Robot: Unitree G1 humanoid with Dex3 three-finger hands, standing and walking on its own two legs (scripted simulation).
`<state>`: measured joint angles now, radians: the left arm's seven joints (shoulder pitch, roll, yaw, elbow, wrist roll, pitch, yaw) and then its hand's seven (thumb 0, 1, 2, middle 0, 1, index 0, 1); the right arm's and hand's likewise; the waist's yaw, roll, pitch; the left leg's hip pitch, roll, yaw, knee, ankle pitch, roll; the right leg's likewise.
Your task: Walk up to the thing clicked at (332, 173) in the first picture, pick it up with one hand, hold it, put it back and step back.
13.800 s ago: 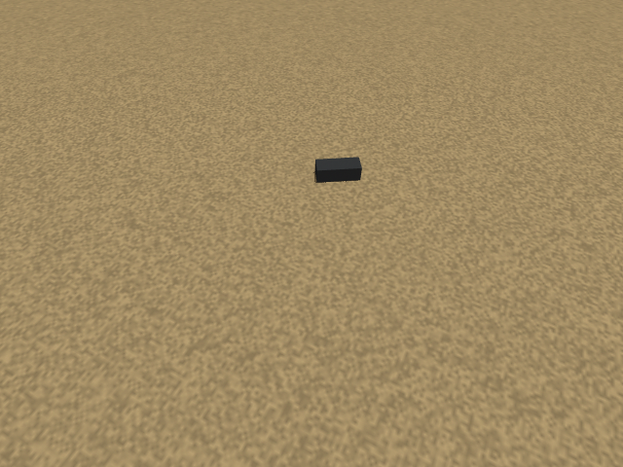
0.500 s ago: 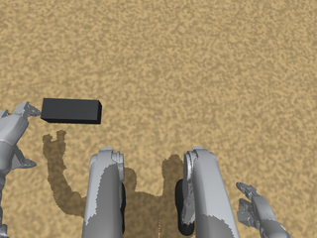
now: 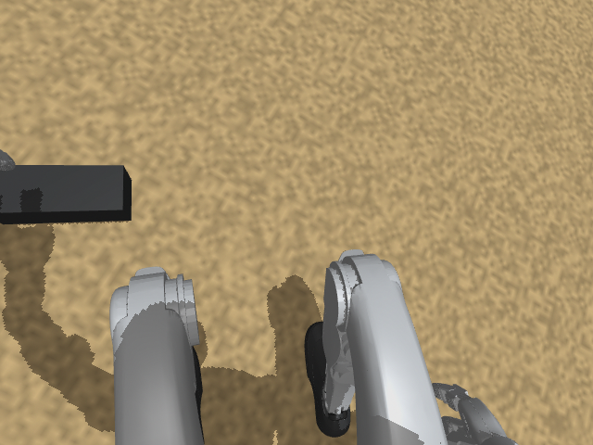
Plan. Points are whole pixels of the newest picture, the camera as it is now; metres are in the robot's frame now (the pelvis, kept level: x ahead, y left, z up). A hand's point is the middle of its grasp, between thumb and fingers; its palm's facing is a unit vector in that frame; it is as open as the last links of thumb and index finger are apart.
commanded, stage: rise first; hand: left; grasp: from above
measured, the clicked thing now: (63, 194) +0.49 +0.35 -0.31
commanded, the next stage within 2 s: none
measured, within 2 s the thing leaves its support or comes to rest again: neither
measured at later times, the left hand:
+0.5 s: hand out of the picture +0.42 +0.38 -0.17, palm faces -0.46 -0.06 -0.89, open 14.0 cm
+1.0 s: hand (1, 206) +0.43 +0.38 -0.19, palm faces -0.46 -0.08 -0.89, open 14.2 cm
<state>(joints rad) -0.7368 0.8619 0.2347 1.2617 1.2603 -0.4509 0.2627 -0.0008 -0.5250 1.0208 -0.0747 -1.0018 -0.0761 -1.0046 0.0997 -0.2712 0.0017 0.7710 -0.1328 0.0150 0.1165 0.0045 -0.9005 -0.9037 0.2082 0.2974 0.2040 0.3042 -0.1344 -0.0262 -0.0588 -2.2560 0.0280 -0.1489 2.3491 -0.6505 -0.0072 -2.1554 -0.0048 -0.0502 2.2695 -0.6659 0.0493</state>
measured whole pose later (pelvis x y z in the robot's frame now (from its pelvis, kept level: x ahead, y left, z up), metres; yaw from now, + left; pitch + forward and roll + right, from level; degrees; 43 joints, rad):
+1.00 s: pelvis +0.01 +0.00 -0.04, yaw -3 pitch +30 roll -10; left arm -0.85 0.99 0.25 1.41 1.36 -0.50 0.35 0.00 -0.54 1.03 -0.08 -1.02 -0.08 -1.03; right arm 0.04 -0.27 0.08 0.77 -0.22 0.05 0.14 0.00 -0.91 -0.90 0.21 0.30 0.20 0.30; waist -0.19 -0.07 0.02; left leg -2.35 0.02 -0.20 2.50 -0.69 -0.02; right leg -2.24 0.02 -0.08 2.39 -0.69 0.06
